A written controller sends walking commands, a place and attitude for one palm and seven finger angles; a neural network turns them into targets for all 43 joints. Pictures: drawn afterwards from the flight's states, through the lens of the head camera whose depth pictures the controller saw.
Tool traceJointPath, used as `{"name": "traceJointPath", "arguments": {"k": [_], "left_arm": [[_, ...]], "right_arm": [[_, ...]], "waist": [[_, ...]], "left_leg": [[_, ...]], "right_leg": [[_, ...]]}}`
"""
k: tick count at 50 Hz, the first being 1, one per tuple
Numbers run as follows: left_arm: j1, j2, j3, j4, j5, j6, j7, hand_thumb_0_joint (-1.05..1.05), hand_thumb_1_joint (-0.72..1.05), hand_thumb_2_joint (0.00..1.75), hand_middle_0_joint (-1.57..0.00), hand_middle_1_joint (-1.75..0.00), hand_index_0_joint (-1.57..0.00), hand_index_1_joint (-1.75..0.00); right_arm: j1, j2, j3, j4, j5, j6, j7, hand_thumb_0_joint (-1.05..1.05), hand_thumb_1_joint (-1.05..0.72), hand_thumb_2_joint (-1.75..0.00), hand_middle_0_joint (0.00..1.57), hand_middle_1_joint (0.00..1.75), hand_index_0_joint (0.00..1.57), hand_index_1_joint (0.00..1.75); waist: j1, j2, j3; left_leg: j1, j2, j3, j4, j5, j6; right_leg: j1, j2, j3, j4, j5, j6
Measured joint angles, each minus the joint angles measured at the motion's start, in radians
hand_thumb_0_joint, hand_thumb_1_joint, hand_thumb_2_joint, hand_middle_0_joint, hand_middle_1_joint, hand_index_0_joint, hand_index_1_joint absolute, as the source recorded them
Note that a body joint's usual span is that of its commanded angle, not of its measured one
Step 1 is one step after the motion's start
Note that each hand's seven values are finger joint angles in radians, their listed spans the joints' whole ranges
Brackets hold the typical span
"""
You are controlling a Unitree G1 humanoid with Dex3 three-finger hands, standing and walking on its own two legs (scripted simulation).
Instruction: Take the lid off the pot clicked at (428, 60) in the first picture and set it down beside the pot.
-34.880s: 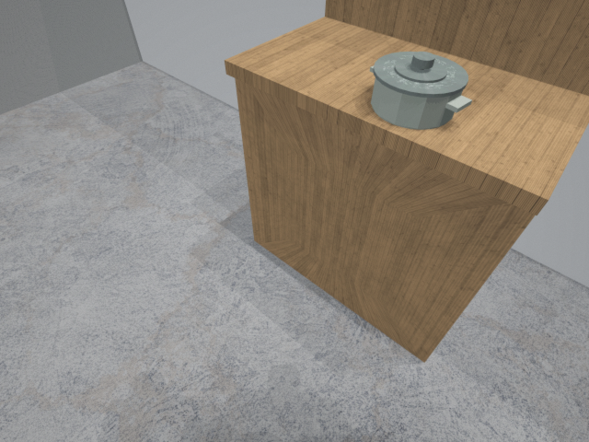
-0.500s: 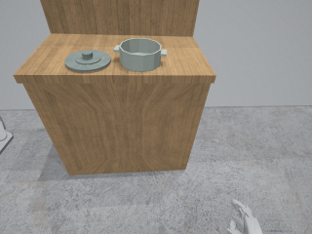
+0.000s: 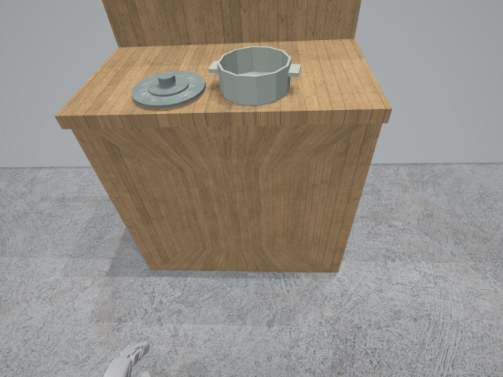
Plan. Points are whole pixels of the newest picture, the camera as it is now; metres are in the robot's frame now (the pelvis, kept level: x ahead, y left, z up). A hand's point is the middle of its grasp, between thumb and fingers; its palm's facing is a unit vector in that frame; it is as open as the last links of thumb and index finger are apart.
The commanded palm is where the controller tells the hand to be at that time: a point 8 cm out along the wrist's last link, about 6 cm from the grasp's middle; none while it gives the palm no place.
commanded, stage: stop stepping back and stand still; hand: left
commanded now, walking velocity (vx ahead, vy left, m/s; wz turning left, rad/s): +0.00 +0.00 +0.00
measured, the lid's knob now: (166, 78) +0.81 +0.21 +0.12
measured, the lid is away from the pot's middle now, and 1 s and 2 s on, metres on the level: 0.24 0.24 0.24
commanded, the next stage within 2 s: let the arm hang, fingers relaxed in 0.58 s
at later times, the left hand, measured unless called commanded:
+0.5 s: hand out of the picture +0.08 +0.19 -0.14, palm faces +0.00 -0.97 -0.24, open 7.3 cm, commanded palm none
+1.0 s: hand out of the picture +0.07 +0.19 -0.14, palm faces +0.00 -0.98 -0.21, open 7.3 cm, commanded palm none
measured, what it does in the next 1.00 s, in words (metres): stands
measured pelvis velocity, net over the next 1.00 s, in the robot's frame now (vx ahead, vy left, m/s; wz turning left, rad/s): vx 0.04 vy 0.01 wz -0.04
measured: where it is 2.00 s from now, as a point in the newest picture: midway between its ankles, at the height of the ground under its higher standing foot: outside the picture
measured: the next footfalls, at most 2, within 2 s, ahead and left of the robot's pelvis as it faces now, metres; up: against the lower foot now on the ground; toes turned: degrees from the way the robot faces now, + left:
none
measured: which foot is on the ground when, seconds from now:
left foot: down 0.00-1.00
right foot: down 0.00-1.00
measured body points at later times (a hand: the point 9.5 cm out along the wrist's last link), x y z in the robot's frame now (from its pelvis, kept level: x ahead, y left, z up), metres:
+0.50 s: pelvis +0.05 +0.01 +0.03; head +0.08 +0.00 +0.48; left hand +0.08 +0.24 -0.12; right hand +0.05 -0.22 -0.13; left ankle +0.02 +0.13 -0.70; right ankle -0.01 -0.10 -0.70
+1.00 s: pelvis +0.04 +0.01 +0.04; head +0.06 +0.01 +0.49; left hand +0.07 +0.24 -0.12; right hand +0.02 -0.20 -0.13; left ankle +0.02 +0.13 -0.70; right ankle -0.01 -0.10 -0.70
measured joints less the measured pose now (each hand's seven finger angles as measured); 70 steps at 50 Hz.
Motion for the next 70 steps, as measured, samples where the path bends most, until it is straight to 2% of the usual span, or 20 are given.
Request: {"name": "traceJointPath", "arguments": {"k": [1,2,3,4,5,6,7,11,19,26,29,46,70], "left_arm": [[0.026,-0.04,-0.03,0.077,-0.002,0.001,-0.001,0.01,0.92,0.89,-0.19,-0.3,-0.19,-0.3],[0.048,-0.074,-0.004,0.117,-0.029,-0.017,0.02,-0.02,0.95,0.89,-0.2,-0.3,-0.2,-0.3],[0.057,-0.075,0.031,0.131,-0.039,-0.043,0.043,-0.06,1.01,0.89,-0.21,-0.3,-0.21,-0.3],[0.062,-0.058,0.04,0.149,-0.03,-0.055,0.048,-0.08,1.05,0.89,-0.21,-0.3,-0.21,-0.3],[0.068,-0.037,0.04,0.17,-0.023,-0.061,0.047,-0.1,1.06,0.89,-0.21,-0.3,-0.21,-0.3],[0.076,-0.019,0.037,0.191,-0.022,-0.063,0.043,-0.1,1.05,0.89,-0.21,-0.3,-0.21,-0.3],[0.085,-0.001,0.032,0.212,-0.024,-0.062,0.038,-0.1,1.04,0.89,-0.21,-0.3,-0.21,-0.3],[0.091,0.057,0.016,0.313,-0.031,-0.049,0.029,-0.06,0.99,0.89,-0.21,-0.3,-0.21,-0.3],[0.078,0.033,-0.016,0.389,-0.029,-0.07,0.048,-0.01,0.93,0.89,-0.2,-0.3,-0.2,-0.3],[0.017,-0.014,-0.027,0.389,-0.025,-0.072,0.05,0.0,0.91,0.89,-0.2,-0.3,-0.2,-0.3],[-0.006,-0.01,-0.02,0.388,-0.024,-0.072,0.056,0.0,0.93,0.89,-0.2,-0.3,-0.2,-0.3],[0.005,-0.004,-0.018,0.403,-0.026,-0.072,0.045,0.0,0.92,0.89,-0.2,-0.3,-0.2,-0.3],[0.071,-0.051,-0.028,0.453,-0.023,-0.076,0.045,0.0,0.91,0.89,-0.2,-0.3,-0.2,-0.3]], "right_arm": [[0.001,0.005,-0.002,0.02,0.002,0.009,0.0,0.01,-0.91,-0.9,0.2,0.3,0.2,0.3],[0.008,0.013,-0.005,0.037,0.006,0.014,0.0,0.01,-0.91,-0.9,0.2,0.3,0.2,0.3],[0.022,0.025,-0.007,0.055,0.01,0.015,-0.003,0.01,-0.91,-0.9,0.2,0.3,0.2,0.3],[0.033,0.037,-0.007,0.073,0.011,0.017,-0.004,0.01,-0.91,-0.9,0.2,0.3,0.2,0.3],[0.043,0.048,-0.008,0.088,0.01,0.017,-0.006,0.01,-0.91,-0.9,0.2,0.3,0.2,0.3],[0.057,0.054,-0.006,0.097,0.011,0.012,-0.007,0.01,-0.91,-0.9,0.2,0.3,0.2,0.3],[0.068,0.06,-0.005,0.106,0.011,0.005,-0.01,0.01,-0.91,-0.9,0.2,0.3,0.2,0.3],[0.07,0.102,0.012,0.146,0.015,-0.002,-0.03,0.01,-0.91,-0.9,0.2,0.3,0.2,0.3],[0.032,0.124,0.012,0.206,0.033,0.0,-0.041,0.01,-0.93,-0.9,0.21,0.3,0.2,0.3],[0.006,0.116,0.004,0.239,0.03,-0.006,-0.04,0.02,-0.94,-0.9,0.21,0.3,0.2,0.3],[0.002,0.119,0.003,0.245,0.027,-0.008,-0.041,0.01,-0.94,-0.9,0.21,0.3,0.2,0.3],[0.034,0.138,0.01,0.273,0.025,-0.009,-0.039,0.01,-0.92,-0.9,0.2,0.3,0.2,0.3],[0.041,0.157,0.014,0.293,0.027,-0.01,-0.04,0.0,-0.91,-0.9,0.2,0.3,0.2,0.3]], "waist": [[0.003,-0.005,0.023],[0.008,-0.01,0.042],[0.021,-0.017,0.06],[0.034,-0.027,0.074],[0.043,-0.038,0.085],[0.05,-0.039,0.089],[0.054,-0.037,0.092],[0.07,-0.071,0.122],[0.058,-0.014,0.116],[0.055,-0.022,0.088],[0.053,-0.031,0.078],[0.046,-0.037,0.076],[0.056,-0.04,0.087]], "left_leg": [[-0.006,0.006,-0.005,0.042,-0.005,0.002],[-0.013,0.013,-0.013,0.064,-0.01,0.003],[-0.012,0.02,-0.017,0.055,-0.018,0.004],[0.004,0.026,-0.009,0.008,-0.018,0.005],[0.033,0.029,0.004,-0.08,0.019,0.007],[0.07,0.034,0.009,-0.188,0.115,0.015],[0.093,0.039,0.009,-0.247,0.127,0.018],[0.143,0.025,0.042,-0.313,0.109,0.008],[0.233,0.028,0.059,-0.41,0.131,0.005],[0.278,0.019,0.072,-0.439,0.135,0.012],[0.289,0.02,0.074,-0.445,0.136,0.012],[0.307,0.022,0.08,-0.478,0.164,0.012],[0.289,0.025,0.08,-0.484,0.19,0.013]], "right_leg": [[0.02,0.011,-0.004,-0.027,0.001,-0.003],[0.037,0.022,-0.013,-0.061,0.011,-0.005],[0.052,0.032,-0.024,-0.099,0.029,-0.005],[0.066,0.038,-0.031,-0.133,0.044,-0.009],[0.077,0.04,-0.034,-0.161,0.056,-0.012],[0.082,0.045,-0.038,-0.18,0.062,-0.011],[0.08,0.05,-0.041,-0.189,0.062,-0.008],[0.108,0.028,-0.021,-0.23,0.082,0.01],[0.21,0.03,-0.007,-0.363,0.116,0.005],[0.245,0.021,0.005,-0.377,0.114,0.011],[0.255,0.022,0.006,-0.382,0.115,0.011],[0.27,0.025,0.012,-0.415,0.146,0.011],[0.251,0.027,0.011,-0.417,0.17,0.011]]}}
